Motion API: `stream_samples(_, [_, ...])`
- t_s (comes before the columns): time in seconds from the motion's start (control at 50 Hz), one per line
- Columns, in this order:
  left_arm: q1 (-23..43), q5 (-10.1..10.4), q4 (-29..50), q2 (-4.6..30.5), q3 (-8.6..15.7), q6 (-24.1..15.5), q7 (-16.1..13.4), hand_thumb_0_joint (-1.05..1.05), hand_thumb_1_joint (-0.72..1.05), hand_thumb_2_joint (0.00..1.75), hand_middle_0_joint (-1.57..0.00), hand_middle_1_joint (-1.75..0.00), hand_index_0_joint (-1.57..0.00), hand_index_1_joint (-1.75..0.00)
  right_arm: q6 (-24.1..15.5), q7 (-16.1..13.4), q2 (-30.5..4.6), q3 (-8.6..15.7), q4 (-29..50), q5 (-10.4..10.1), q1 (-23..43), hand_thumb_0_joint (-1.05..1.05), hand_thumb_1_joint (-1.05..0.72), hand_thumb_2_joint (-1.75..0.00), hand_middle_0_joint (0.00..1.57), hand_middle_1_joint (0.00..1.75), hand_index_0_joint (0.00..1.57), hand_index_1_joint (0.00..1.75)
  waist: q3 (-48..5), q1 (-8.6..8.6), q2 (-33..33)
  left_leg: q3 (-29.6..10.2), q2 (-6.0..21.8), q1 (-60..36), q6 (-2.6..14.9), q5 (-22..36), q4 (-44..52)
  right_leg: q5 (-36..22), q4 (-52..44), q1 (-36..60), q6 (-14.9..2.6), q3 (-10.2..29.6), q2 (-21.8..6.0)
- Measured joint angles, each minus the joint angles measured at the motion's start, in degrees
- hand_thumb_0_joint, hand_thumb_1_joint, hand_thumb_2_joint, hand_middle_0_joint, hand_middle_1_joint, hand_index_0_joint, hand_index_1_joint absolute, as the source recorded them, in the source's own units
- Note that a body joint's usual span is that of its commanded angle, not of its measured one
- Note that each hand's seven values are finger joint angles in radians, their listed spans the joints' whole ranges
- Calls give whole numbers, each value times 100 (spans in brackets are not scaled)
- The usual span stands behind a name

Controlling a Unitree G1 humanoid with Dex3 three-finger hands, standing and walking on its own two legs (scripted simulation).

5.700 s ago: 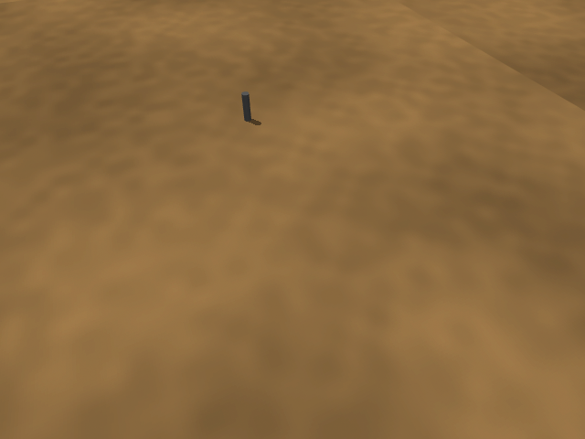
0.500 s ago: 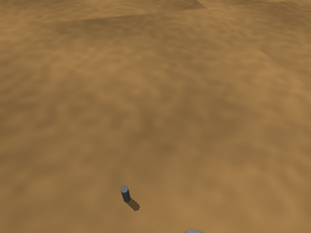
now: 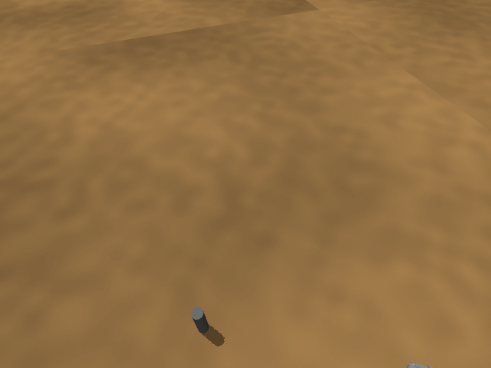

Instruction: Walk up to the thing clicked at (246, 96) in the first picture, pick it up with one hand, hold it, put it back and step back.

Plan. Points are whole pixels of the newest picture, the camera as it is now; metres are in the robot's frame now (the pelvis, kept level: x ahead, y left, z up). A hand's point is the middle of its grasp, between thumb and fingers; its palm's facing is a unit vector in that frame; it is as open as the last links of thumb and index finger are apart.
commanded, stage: walk up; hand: left
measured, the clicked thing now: (200, 320) +0.38 +0.20 -0.68
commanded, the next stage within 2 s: stand in 1.04 s
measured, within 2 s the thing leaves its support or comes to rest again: neither
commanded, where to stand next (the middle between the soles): +0.02 +0.00 m, yaw +0 degrees
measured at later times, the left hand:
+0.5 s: hand out of the picture +0.12 +0.24 -0.15, palm faces -0.05 -0.94 -0.33, open 7.4 cm
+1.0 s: hand out of the picture +0.11 +0.24 -0.14, palm faces -0.06 -0.94 -0.34, open 7.4 cm
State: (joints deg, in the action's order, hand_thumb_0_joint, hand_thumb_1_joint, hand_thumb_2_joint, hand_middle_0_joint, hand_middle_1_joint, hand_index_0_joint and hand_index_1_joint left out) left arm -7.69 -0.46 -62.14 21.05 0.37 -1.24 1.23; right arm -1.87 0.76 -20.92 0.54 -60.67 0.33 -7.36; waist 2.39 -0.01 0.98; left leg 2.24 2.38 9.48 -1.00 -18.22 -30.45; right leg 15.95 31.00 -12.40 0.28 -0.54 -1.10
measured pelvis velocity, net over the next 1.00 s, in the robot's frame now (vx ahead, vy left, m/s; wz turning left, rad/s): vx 0.01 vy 0.00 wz -0.05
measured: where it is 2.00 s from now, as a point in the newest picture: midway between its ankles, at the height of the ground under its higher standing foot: outside the picture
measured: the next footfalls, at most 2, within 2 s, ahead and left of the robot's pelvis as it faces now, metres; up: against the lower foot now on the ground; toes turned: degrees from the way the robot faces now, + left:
none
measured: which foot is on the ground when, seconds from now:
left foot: down 0.00-1.00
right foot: down 0.00-1.00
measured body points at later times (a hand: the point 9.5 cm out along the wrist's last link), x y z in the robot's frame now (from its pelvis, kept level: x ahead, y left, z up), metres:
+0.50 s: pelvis +0.01 +0.00 +0.01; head +0.02 +0.00 +0.45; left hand +0.12 +0.29 -0.12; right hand +0.07 -0.32 -0.12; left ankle -0.02 +0.13 -0.73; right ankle +0.01 -0.12 -0.73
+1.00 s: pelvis +0.01 +0.00 +0.01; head +0.02 -0.01 +0.46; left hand +0.11 +0.29 -0.12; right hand +0.08 -0.31 -0.12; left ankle -0.02 +0.13 -0.73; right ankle +0.01 -0.12 -0.73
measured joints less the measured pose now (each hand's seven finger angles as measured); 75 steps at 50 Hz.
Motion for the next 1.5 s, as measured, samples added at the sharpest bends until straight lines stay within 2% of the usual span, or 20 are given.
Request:
stream_samples(0.16, [216, 11, -8, -77, -17, 27, -33, 0, 91, 90, -20, -30, -20, -30, 15, -13, -53, 43, -139, 0, 128, 1, -90, -89, 21, 30, 20, 30, 92, -14, -55, 44, -11, -178, -29, 142, 355, -72, -207, 96, -8, 34, -2])
stream_samples(0.52, [316, -12, -98, -98, 27, 92, -29, 0, 91, 90, -20, -30, -20, -30, 75, -36, -46, 75, -338, 9, 44, 1, -90, -90, 21, 30, 20, 30, 121, -110, -156, 137, 41, -385, -45, 124, 489, -80, -320, 251, -22, 115, 58])
stream_samples(1.04, [212, -24, -96, -124, 42, 116, -34, 0, 91, 90, -20, -30, -20, -30, 89, -13, 13, 89, -286, 17, 106, 1, -90, -89, 21, 30, 20, 30, 126, -52, -97, 272, 57, -537, -53, 222, 705, -176, -440, 304, -21, 242, 92])
stream_samples(1.26, [399, 10, -197, -162, -41, 77, -79, 0, 91, 90, -20, -30, -20, -30, 163, -25, 56, 27, -404, -14, 323, 1, -90, -90, 21, 30, 20, 30, 196, -105, -76, 203, 57, -612, -84, 618, 1223, -596, -1057, 458, -10, 162, 97])
stream_samples(1.5, [327, -22, -281, -120, -47, 64, -70, 0, 91, 90, -20, -30, -20, -30, 150, 24, 95, 26, -489, 39, 254, 1, -90, -90, 21, 30, 20, 30, 50, -70, -75, 165, 58, -551, -78, 774, 1311, -802, -1268, 469, -5, 126, 97])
